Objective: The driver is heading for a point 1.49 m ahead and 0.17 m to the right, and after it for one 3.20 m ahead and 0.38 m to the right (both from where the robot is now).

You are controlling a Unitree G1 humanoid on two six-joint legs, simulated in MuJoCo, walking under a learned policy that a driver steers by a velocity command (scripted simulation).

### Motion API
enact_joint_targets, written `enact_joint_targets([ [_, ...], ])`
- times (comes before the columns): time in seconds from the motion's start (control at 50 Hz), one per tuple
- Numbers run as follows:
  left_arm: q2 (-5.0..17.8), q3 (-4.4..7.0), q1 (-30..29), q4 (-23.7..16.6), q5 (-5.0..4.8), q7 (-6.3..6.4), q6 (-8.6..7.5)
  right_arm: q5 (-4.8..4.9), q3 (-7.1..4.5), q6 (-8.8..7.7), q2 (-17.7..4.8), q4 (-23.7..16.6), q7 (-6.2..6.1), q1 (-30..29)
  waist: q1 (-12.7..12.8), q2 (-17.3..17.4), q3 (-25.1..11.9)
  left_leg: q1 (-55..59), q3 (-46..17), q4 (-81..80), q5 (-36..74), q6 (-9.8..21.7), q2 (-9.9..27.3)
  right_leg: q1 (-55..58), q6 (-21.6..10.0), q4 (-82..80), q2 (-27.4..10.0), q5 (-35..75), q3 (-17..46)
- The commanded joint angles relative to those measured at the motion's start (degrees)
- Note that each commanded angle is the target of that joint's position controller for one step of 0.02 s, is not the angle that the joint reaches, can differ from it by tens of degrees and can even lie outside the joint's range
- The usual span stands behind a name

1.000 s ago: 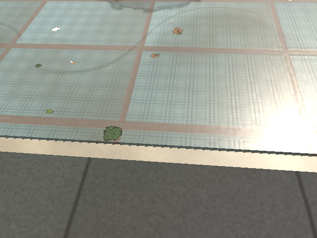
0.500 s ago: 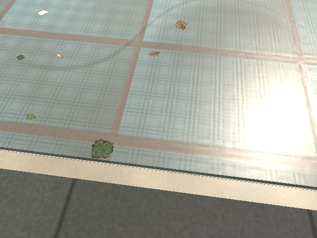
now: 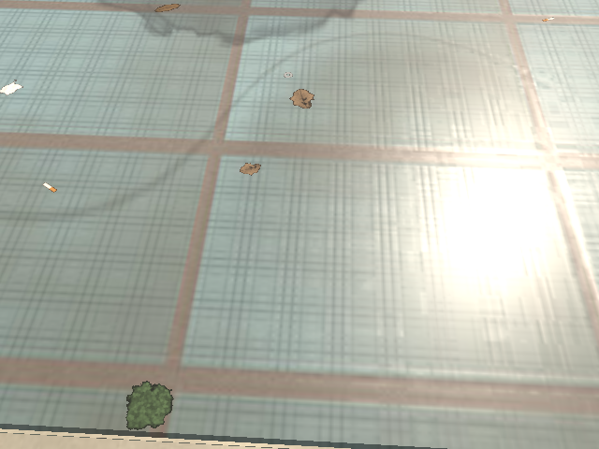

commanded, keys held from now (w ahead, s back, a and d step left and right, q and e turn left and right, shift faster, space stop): w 0.54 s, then no key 0.46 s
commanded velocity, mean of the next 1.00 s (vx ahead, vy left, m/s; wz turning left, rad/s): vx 0.37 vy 0.00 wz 0.00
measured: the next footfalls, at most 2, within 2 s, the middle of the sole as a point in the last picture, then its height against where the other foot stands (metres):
left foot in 0.56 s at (256, 433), level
right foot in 1.02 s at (340, 403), level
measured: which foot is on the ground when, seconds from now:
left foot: down 0.00-0.00, up 0.02-0.54, down 0.56-1.00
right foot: down 0.00-0.58, up 0.60-1.00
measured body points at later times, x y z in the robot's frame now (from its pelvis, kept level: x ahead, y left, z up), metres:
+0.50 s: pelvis +0.27 +0.00 +0.01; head +0.31 +0.00 +0.46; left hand +0.18 +0.22 -0.13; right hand +0.47 -0.21 -0.11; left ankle +0.43 +0.11 -0.70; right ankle +0.13 -0.08 -0.72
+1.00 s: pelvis +0.45 +0.03 +0.02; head +0.46 +0.03 +0.47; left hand +0.51 +0.25 -0.14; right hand +0.45 -0.19 -0.14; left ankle +0.44 +0.09 -0.72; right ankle +0.50 -0.09 -0.72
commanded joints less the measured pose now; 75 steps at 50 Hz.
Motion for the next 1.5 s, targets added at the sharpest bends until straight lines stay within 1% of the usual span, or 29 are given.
enact_joint_targets([
  [0.02,12.29,4.18,28.36,5.15,2.00,1.72,-1.38,0.92,-0.99,-0.32,-7.30,-3.74,-0.05,-0.94,14.06,-0.36,-15.21,-16.69,-0.65,37.07,42.80,3.74,10.84,34.00,-5.94,-3.79,-9.92,-4.66,12.71],
  [0.04,16.62,5.37,29.90,5.48,2.25,1.31,-1.00,3.24,-0.30,-0.17,-1.88,-4.22,0.79,6.52,10.04,-13.64,-21.47,-37.99,0.20,58.77,-4.02,1.38,-0.96,48.25,-15.11,-10.08,-25.76,-6.62,42.20],
  [0.06,13.56,4.81,24.63,4.83,0.13,0.78,-0.29,1.66,-1.78,0.11,-7.71,-4.33,0.54,1.01,9.14,-3.21,-17.15,-43.27,-7.91,61.95,-2.39,2.56,1.91,43.14,-12.73,-13.53,-22.26,-11.23,42.53],
  [0.1,7.36,3.01,15.92,3.85,-0.21,0.39,-0.89,1.13,-1.88,-0.32,-6.66,-6.76,0.84,-6.52,5.71,0.29,-4.73,-43.09,-7.42,56.34,6.63,2.49,6.28,27.72,-8.77,-17.20,-18.02,-3.29,27.30],
  [0.14,4.01,1.85,16.32,5.52,-0.40,0.89,-1.59,-0.42,-1.80,1.08,-4.53,-6.42,1.41,-5.43,2.54,-1.18,-2.65,-37.89,-6.99,51.24,8.47,1.40,8.27,20.24,-5.64,-19.22,-13.63,3.12,18.91],
  [0.32,6.71,1.47,26.22,8.30,-0.71,1.12,-2.61,-0.11,-1.33,3.13,-4.33,-12.84,2.84,-22.81,4.38,-2.66,1.83,-45.12,-1.72,31.06,21.53,-2.50,9.78,21.08,-4.33,-23.29,-9.45,14.15,9.28],
  [0.46,7.86,1.50,31.65,10.33,-0.02,1.91,-2.30,0.27,-0.91,2.35,-5.05,-16.50,2.66,-32.10,6.72,-3.78,2.83,-44.05,0.25,17.72,21.46,0.25,6.93,32.50,-4.33,-19.79,-12.49,22.70,7.90],
  [0.5,8.68,1.75,30.05,10.31,0.19,2.27,-2.13,0.21,-1.33,1.82,-5.80,-16.24,2.39,-29.70,4.76,-3.99,1.71,-39.14,0.94,15.19,17.12,2.13,5.09,34.22,-3.48,-15.21,-13.16,32.89,6.81],
  [0.54,9.64,2.04,28.09,10.18,0.12,2.33,-1.73,-0.10,-2.47,1.06,-7.35,-12.22,1.60,-17.27,-0.73,-3.35,-4.57,-24.18,2.59,10.70,16.32,4.44,1.34,32.99,-1.86,-0.85,-11.45,43.35,4.72],
  [0.56,8.55,1.65,27.92,9.64,-0.37,2.28,-1.65,-1.29,-3.38,0.34,-9.49,-9.05,0.99,-7.39,-4.05,-1.53,-10.01,-10.15,-1.23,9.93,20.00,6.25,5.01,24.96,-0.48,11.83,-8.90,34.63,3.28],
  [0.58,3.25,0.39,33.26,7.90,-3.11,1.81,-1.59,-2.88,-4.93,0.01,-15.72,-8.21,0.50,0.14,-3.44,9.47,-19.54,9.21,-24.20,9.66,25.88,13.11,23.11,5.72,2.73,34.68,-1.34,6.28,-0.52],
  [0.6,6.01,1.45,34.50,8.83,-2.77,2.04,-1.43,-0.60,-5.11,0.91,-15.83,-8.19,1.03,-1.32,-2.24,10.16,-23.21,9.55,-39.00,3.55,40.42,17.39,29.53,-1.47,3.11,46.77,5.03,-25.30,5.19],
  [0.62,6.98,2.00,29.87,7.85,-1.67,2.27,-0.98,0.91,-4.42,1.07,-13.84,-9.14,1.23,-8.10,0.76,4.48,-15.41,1.26,-29.19,3.81,44.46,15.81,26.75,-3.44,2.89,48.24,1.21,-21.31,9.55],
  [0.64,5.45,1.62,26.58,7.13,-1.00,2.23,-1.09,0.99,-3.10,0.68,-9.40,-9.57,1.32,-12.45,2.03,2.65,-8.99,-6.57,-21.82,2.59,49.84,14.04,24.49,-3.67,3.18,45.39,-0.55,-18.50,9.15],
  [0.68,4.36,1.81,25.96,7.36,0.38,1.99,0.11,1.18,-1.58,0.23,-4.80,-8.58,0.96,-14.40,4.88,3.26,-4.13,-15.79,-12.31,-0.53,52.30,9.55,19.03,0.29,3.79,38.14,-2.93,-15.92,8.64],
  [0.78,2.50,1.49,26.08,8.16,0.42,1.67,2.97,0.50,-0.96,-0.72,-7.10,-6.91,0.63,-12.51,7.83,4.48,-5.90,-20.47,-4.46,-1.25,61.34,8.59,15.70,5.92,5.44,27.87,-1.87,-10.26,6.31],
  [0.96,3.09,-0.02,16.65,7.86,-0.41,3.18,3.55,0.09,0.51,1.79,-6.04,-4.16,-0.30,-8.30,4.29,5.78,-4.20,-18.92,-6.61,0.52,40.30,7.63,16.19,12.40,5.05,4.61,-2.09,-8.45,4.29],
  [1.0,3.03,-0.47,18.19,8.85,-0.10,3.53,2.87,0.57,0.67,2.35,-5.75,-3.91,-0.66,-8.91,5.62,2.57,-2.76,-21.54,-7.53,2.35,28.17,4.86,14.68,19.21,4.50,-7.70,-3.54,0.42,6.02],
  [1.02,5.58,-0.10,19.97,9.61,0.21,3.82,2.23,0.47,0.78,2.38,-5.15,-4.02,-0.75,-7.55,4.64,-0.43,-3.43,-23.52,-7.31,3.96,22.06,2.83,12.49,23.66,4.16,-8.61,-7.94,9.49,10.38],
  [1.04,7.97,0.14,18.41,9.53,-0.21,3.83,1.86,0.99,0.90,2.52,-2.91,-3.02,-0.57,-1.26,0.19,-5.23,-2.98,-25.14,-5.23,3.16,13.45,1.32,8.04,24.38,1.89,-6.91,-11.83,17.92,14.35],
  [1.06,5.14,-0.40,16.82,10.14,-1.08,3.36,2.11,0.97,1.39,3.19,-1.43,-1.39,-0.78,-0.46,0.90,-7.15,-2.31,-19.22,-4.12,0.61,9.98,0.43,6.74,17.79,1.00,-7.97,-11.65,12.53,14.33],
  [1.1,2.87,-0.88,16.30,10.23,-1.05,2.94,2.18,0.93,0.61,3.75,-4.22,-1.51,-1.08,-4.69,2.77,-4.08,0.67,-16.62,-5.44,1.07,14.71,0.36,7.74,14.46,3.13,-9.24,-7.58,6.56,11.46],
  [1.2,3.11,-0.89,18.12,12.03,-1.18,3.65,2.16,0.95,0.98,3.83,-2.93,-0.74,-1.14,-6.16,3.13,-0.95,-0.92,-15.51,-5.77,0.56,17.65,-0.05,8.99,18.12,3.37,-9.94,-6.81,8.20,10.87],
  [1.26,4.57,0.03,19.66,12.68,-0.82,3.34,2.53,0.60,0.38,4.06,-3.74,-0.08,-0.98,-5.35,3.26,-0.03,-0.32,-17.09,-4.48,2.72,0.34,1.75,6.62,16.29,1.30,-8.79,-3.93,-14.03,9.71],
  [1.3,4.93,0.54,19.79,12.00,-0.76,2.81,2.73,0.48,0.13,4.16,-3.72,-0.75,-0.50,-5.36,3.27,0.33,4.98,-21.70,-6.21,3.19,-10.97,3.44,6.95,11.13,-0.53,-9.79,-4.38,-28.32,12.15],
  [1.38,4.17,0.75,18.86,9.88,-0.85,1.92,1.32,0.52,-0.11,2.59,-3.88,-1.72,0.00,-3.30,2.33,1.10,7.08,-20.76,-11.71,3.55,-10.94,5.94,9.08,6.42,-2.64,-7.52,-5.32,-27.97,16.04],
  [1.44,2.25,0.56,12.71,5.89,-0.19,0.99,-0.30,0.81,-1.76,1.55,-8.77,0.62,-0.20,4.51,-0.66,10.06,6.45,-5.81,-25.21,-4.98,-6.59,10.79,18.48,-6.72,0.00,7.29,1.10,-18.18,4.66],
  [1.46,3.10,0.73,10.77,4.53,0.65,0.92,-0.77,0.53,-2.18,1.46,-9.63,1.30,-0.40,5.47,-0.72,10.20,8.41,-2.27,-27.82,-4.81,2.70,12.66,22.98,-12.05,0.48,10.17,0.00,-17.11,1.54],
  [1.5,4.65,1.49,6.58,2.48,-0.12,0.80,-1.26,-0.75,-2.12,0.98,-8.65,2.13,-0.32,8.68,-2.51,6.10,7.77,3.48,-27.87,-4.22,16.55,13.88,25.42,-18.97,1.03,16.43,-1.80,-21.83,3.26],
])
